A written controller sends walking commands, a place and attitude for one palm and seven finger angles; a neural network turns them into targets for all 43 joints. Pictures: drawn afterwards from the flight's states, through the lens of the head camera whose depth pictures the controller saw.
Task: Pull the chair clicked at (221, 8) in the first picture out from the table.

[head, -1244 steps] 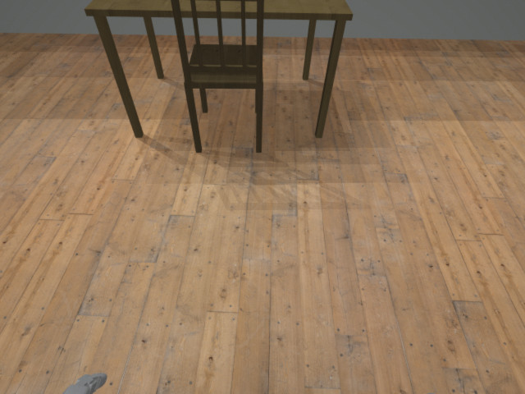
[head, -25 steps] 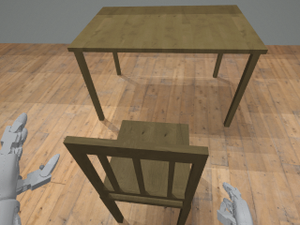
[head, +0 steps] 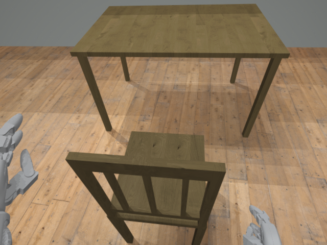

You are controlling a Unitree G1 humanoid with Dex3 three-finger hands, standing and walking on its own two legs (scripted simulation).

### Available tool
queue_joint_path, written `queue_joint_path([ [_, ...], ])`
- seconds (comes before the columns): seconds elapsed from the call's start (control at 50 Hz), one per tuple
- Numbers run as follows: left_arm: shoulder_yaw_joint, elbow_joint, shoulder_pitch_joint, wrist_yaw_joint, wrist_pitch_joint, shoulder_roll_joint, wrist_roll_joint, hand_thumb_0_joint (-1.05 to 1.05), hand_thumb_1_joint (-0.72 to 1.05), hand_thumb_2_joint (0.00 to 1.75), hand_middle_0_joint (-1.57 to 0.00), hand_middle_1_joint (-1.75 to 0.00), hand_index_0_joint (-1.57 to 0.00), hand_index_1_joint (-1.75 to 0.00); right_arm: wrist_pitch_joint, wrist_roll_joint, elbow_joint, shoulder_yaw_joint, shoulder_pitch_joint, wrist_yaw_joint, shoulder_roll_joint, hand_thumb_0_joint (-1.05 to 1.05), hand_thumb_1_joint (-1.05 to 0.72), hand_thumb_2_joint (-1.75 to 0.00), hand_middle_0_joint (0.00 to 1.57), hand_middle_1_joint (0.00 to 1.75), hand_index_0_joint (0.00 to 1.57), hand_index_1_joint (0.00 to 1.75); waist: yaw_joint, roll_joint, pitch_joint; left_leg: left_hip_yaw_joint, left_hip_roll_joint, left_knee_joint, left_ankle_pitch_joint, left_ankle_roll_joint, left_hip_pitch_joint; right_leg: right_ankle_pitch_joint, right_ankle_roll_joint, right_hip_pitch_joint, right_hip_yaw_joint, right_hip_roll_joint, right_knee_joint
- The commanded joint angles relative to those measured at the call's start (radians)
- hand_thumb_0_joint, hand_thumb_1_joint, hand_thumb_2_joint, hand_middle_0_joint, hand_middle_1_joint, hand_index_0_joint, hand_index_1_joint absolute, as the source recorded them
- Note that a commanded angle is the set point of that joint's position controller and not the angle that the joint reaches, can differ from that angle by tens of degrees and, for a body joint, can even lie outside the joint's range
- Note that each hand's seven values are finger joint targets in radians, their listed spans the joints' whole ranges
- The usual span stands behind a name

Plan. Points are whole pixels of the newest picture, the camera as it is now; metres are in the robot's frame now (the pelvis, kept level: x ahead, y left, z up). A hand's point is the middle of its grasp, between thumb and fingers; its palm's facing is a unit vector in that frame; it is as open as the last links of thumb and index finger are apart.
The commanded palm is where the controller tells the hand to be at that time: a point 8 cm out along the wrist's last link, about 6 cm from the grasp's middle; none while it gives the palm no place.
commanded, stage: step back with the hand held close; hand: left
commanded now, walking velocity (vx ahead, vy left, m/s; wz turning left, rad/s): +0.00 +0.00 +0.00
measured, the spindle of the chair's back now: (150, 194) +0.28 +0.09 -0.11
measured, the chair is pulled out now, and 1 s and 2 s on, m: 0.66 0.66 0.66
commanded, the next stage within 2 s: stop stepping back and stand still in 1.30 s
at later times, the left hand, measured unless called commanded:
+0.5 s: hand (24, 199) +0.15 +0.26 +0.16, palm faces +0.32 -0.74 -0.59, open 7.4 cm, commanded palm +0.09 +0.30 +0.18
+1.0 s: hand out of the picture +0.06 +0.29 +0.16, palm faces +0.46 -0.72 -0.52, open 7.4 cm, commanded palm +0.00 +0.31 +0.18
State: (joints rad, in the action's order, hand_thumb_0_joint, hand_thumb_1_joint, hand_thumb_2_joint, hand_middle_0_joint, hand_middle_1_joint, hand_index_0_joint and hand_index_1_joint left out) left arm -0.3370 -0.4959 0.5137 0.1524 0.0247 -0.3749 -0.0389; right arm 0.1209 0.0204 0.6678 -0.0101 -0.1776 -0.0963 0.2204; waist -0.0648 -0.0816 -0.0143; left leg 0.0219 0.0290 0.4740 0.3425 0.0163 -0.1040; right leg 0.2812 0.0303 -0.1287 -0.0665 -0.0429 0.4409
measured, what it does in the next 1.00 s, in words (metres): walks backwards: right foot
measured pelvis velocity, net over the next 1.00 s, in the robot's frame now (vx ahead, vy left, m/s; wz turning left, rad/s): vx -0.14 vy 0.01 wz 0.02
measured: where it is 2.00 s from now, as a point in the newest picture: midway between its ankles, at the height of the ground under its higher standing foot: outside the picture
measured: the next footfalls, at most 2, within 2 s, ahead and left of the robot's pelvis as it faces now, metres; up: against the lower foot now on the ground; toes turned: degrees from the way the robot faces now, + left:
right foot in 0.94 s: -0.08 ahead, -0.14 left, +0.00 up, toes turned +0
right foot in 1.50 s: -0.24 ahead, -0.13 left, +0.00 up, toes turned -3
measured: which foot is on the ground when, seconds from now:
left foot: down 0.00-1.00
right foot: down 0.00-0.82, up 0.84-0.92, down 0.94-1.00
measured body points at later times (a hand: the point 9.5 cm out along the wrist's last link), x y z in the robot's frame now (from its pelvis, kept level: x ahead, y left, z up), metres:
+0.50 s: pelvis -0.06 +0.00 +0.00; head -0.01 -0.02 +0.45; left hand +0.13 +0.29 +0.19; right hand +0.12 -0.24 -0.10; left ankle -0.05 +0.13 -0.74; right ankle -0.03 -0.14 -0.74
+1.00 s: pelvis -0.14 +0.01 -0.02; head -0.11 +0.03 +0.43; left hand +0.03 +0.32 +0.19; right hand +0.03 -0.22 -0.10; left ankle -0.05 +0.13 -0.74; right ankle -0.12 -0.14 -0.74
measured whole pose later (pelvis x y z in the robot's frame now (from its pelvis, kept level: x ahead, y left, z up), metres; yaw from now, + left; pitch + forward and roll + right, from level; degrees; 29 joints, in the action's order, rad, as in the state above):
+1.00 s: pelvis -0.14 +0.01 -0.02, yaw +1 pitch +1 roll -3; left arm -0.48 -0.56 0.56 0.17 0.19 -0.45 -0.02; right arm 0.12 0.02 0.59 -0.01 -0.22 -0.10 0.19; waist 0.00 -0.02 -0.04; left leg 0.04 0.04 0.66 0.21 0.00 -0.47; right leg 0.30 0.03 -0.32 -0.03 0.00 0.59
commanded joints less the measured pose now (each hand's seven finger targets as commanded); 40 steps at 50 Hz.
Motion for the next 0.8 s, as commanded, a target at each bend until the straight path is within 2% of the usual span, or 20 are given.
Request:
queue_joint_path([
  [0.0,-0.136,-0.117,-0.063,0.026,0.051,-0.151,-0.004,0.00,0.90,0.90,-0.20,-0.30,-0.20,-0.30,0.040,0.005,-0.147,-0.026,0.134,-0.008,0.097,0.00,-0.90,-0.90,0.20,0.30,0.20,0.30,0.002,0.037,0.077,-0.012,0.040,-0.044,-0.436,-0.016,-0.022,-0.368,-0.056,0.054,-0.009,-0.024,-0.029],
  [0.06,-0.120,-0.106,-0.079,0.019,0.052,-0.146,-0.004,0.00,0.90,0.90,-0.20,-0.30,-0.20,-0.30,0.028,0.006,-0.153,-0.026,0.138,-0.006,0.100,0.00,-0.90,-0.90,0.20,0.30,0.20,0.30,-0.001,0.040,0.073,-0.013,0.040,-0.051,-0.416,-0.021,-0.020,-0.348,-0.052,0.046,-0.007,-0.027,-0.031],
  [0.08,-0.087,-0.100,-0.113,0.016,0.053,-0.125,-0.002,0.00,0.90,0.90,-0.20,-0.30,-0.20,-0.30,0.028,0.004,-0.153,-0.023,0.136,-0.006,0.106,0.00,-0.90,-0.90,0.20,0.30,0.20,0.30,0.009,0.047,0.074,-0.015,0.038,-0.052,-0.404,-0.023,-0.015,-0.338,-0.051,0.039,-0.007,-0.027,-0.034],
  [0.1,-0.232,-0.165,-0.283,0.015,0.111,-0.273,-0.017,0.00,0.90,0.90,-0.20,-0.30,-0.20,-0.30,0.001,0.015,-0.202,-0.018,0.097,-0.007,0.122,0.00,-0.90,-0.90,0.20,0.30,0.20,0.30,0.044,-0.013,-0.036,0.007,0.054,-0.044,-0.354,-0.034,-0.063,-0.415,-0.059,-0.045,0.093,-0.065,-0.084],
  [0.12,-0.195,-0.103,-0.196,0.003,0.120,-0.214,-0.018,0.00,0.90,0.90,-0.20,-0.30,-0.20,-0.30,-0.011,0.009,-0.170,-0.031,0.103,-0.010,0.112,0.00,-0.90,-0.90,0.20,0.30,0.20,0.30,0.052,0.039,-0.011,0.012,0.054,-0.034,-0.361,-0.034,-0.059,-0.467,-0.066,-0.033,0.096,-0.079,-0.080],
  [0.16,-0.141,-0.079,-0.083,-0.008,0.110,-0.155,-0.010,0.00,0.90,0.90,-0.20,-0.30,-0.20,-0.30,-0.039,0.002,-0.189,-0.032,0.114,-0.005,0.112,0.00,-0.90,-0.90,0.20,0.30,0.20,0.30,0.052,0.049,0.044,0.009,0.054,-0.036,-0.435,-0.034,-0.028,-0.522,-0.058,0.003,0.082,-0.085,-0.051],
  [0.26,-0.192,-0.198,0.049,0.005,0.130,-0.195,-0.005,0.00,0.90,0.90,-0.20,-0.30,-0.20,-0.30,-0.072,0.004,-0.232,-0.041,0.134,-0.004,0.103,0.00,-0.90,-0.90,0.20,0.30,0.20,0.30,0.039,0.023,0.201,0.025,0.085,-0.027,-0.601,-0.038,-0.001,-0.539,-0.052,0.067,0.058,-0.092,0.014],
  [0.3,-0.240,-0.222,0.088,0.016,0.136,-0.239,-0.007,0.00,0.90,0.90,-0.20,-0.30,-0.20,-0.30,-0.076,0.010,-0.230,-0.049,0.144,-0.008,0.094,0.00,-0.90,-0.90,0.20,0.30,0.20,0.30,0.037,0.016,0.229,0.036,0.095,-0.026,-0.632,-0.041,0.000,-0.520,-0.050,0.063,0.054,-0.091,0.035],
  [0.32,-0.231,-0.219,0.118,0.016,0.136,-0.218,-0.012,0.00,0.90,0.90,-0.20,-0.30,-0.20,-0.30,-0.079,0.011,-0.238,-0.048,0.138,-0.009,0.089,0.00,-0.90,-0.90,0.20,0.30,0.20,0.30,0.037,0.023,0.229,0.034,0.100,-0.024,-0.627,-0.039,-0.011,-0.493,-0.048,0.055,0.050,-0.089,0.042],
  [0.38,-0.246,-0.235,0.129,0.020,0.142,-0.227,-0.019,0.00,0.90,0.90,-0.20,-0.30,-0.20,-0.30,-0.078,0.016,-0.237,-0.057,0.131,-0.015,0.089,0.00,-0.90,-0.90,0.20,0.30,0.20,0.30,0.040,0.031,0.226,0.042,0.110,-0.013,-0.599,-0.037,-0.043,-0.456,-0.046,0.024,0.053,-0.088,0.057],
  [0.4,-0.250,-0.228,0.132,0.024,0.142,-0.232,-0.020,0.00,0.90,0.90,-0.20,-0.30,-0.20,-0.30,-0.075,0.018,-0.227,-0.061,0.133,-0.018,0.091,0.00,-0.90,-0.90,0.20,0.30,0.20,0.30,0.044,-0.009,0.218,0.043,0.111,-0.023,-0.580,-0.041,-0.053,-0.425,-0.048,0.017,0.056,-0.089,0.060],
  [0.52,-0.190,-0.165,0.081,0.033,0.130,-0.177,-0.020,0.00,0.90,0.90,-0.20,-0.30,-0.20,-0.30,-0.053,0.014,-0.215,-0.057,0.108,-0.031,0.099,0.00,-0.90,-0.90,0.20,0.30,0.20,0.30,0.048,0.028,0.124,0.056,0.107,-0.038,-0.254,-0.042,-0.188,-0.254,-0.041,-0.054,0.081,-0.083,0.033],
  [0.58,-0.177,-0.160,0.032,0.039,0.127,-0.186,-0.009,0.00,0.90,0.90,-0.20,-0.30,-0.20,-0.30,-0.046,0.010,-0.216,-0.055,0.090,-0.030,0.102,0.00,-0.90,-0.90,0.20,0.30,0.20,0.30,0.053,0.125,0.088,0.041,0.057,0.019,-0.042,-0.036,-0.230,-0.121,-0.057,-0.125,0.147,-0.115,-0.055],
  [0.6,-0.194,-0.161,0.015,0.045,0.126,-0.213,-0.008,0.00,0.90,0.90,-0.20,-0.30,-0.20,-0.30,-0.044,0.011,-0.203,-0.058,0.086,-0.033,0.102,0.00,-0.90,-0.90,0.20,0.30,0.20,0.30,0.055,0.157,0.079,0.029,0.040,0.044,0.014,-0.035,-0.214,-0.066,-0.070,-0.160,0.175,-0.136,-0.096],
  [0.66,-0.176,-0.193,-0.042,0.050,0.130,-0.217,0.001,0.00,0.90,0.90,-0.20,-0.30,-0.20,-0.30,-0.034,0.004,-0.206,-0.045,0.077,-0.028,0.102,0.00,-0.90,-0.90,0.20,0.30,0.20,0.30,0.058,0.224,0.058,0.007,-0.002,0.196,0.091,-0.027,-0.144,0.215,-0.101,-0.343,0.213,-0.192,-0.191],
  [0.68,-0.181,-0.218,-0.056,0.053,0.133,-0.227,0.004,0.00,0.90,0.90,-0.20,-0.30,-0.20,-0.30,-0.030,-0.001,-0.205,-0.039,0.078,-0.026,0.104,0.00,-0.90,-0.90,0.20,0.30,0.20,0.30,0.058,0.213,0.060,0.019,0.001,0.203,0.089,-0.030,-0.134,0.242,-0.108,-0.363,0.204,-0.200,-0.190],
  [0.7,-0.206,-0.242,-0.058,0.060,0.139,-0.259,0.006,0.00,0.90,0.90,-0.20,-0.30,-0.20,-0.30,-0.027,0.001,-0.200,-0.038,0.091,-0.031,0.111,0.00,-0.90,-0.90,0.20,0.30,0.20,0.30,0.057,0.145,0.060,0.031,0.014,0.160,0.096,-0.036,-0.133,0.246,-0.106,-0.365,0.202,-0.188,-0.177],
  [0.72,-0.197,-0.249,-0.047,0.060,0.146,-0.234,0.006,0.00,0.90,0.90,-0.20,-0.30,-0.20,-0.30,-0.021,-0.006,-0.214,-0.025,0.091,-0.030,0.103,0.00,-0.90,-0.90,0.20,0.30,0.20,0.30,0.057,0.103,0.058,0.067,0.038,0.069,0.113,-0.048,-0.185,0.238,-0.085,-0.320,0.158,-0.153,-0.126],
  [0.76,-0.218,-0.284,-0.031,0.064,0.163,-0.239,0.012,0.00,0.90,0.90,-0.20,-0.30,-0.20,-0.30,-0.007,-0.003,-0.237,-0.026,0.096,-0.034,0.117,0.00,-0.90,-0.90,0.20,0.30,0.20,0.30,0.051,-0.060,0.047,0.161,0.115,-0.134,0.216,-0.074,-0.362,0.214,-0.036,-0.173,0.092,-0.050,0.027],
  [0.78,-0.237,-0.286,-0.018,0.067,0.171,-0.239,0.019,0.00,0.90,0.90,-0.20,-0.30,-0.20,-0.30,0.002,0.000,-0.244,-0.031,0.094,-0.034,0.123,0.00,-0.90,-0.90,0.20,0.30,0.20,0.30,0.049,-0.145,0.061,0.208,0.162,-0.212,0.310,-0.098,-0.504,0.152,-0.022,-0.032,0.060,-0.009,0.156],
])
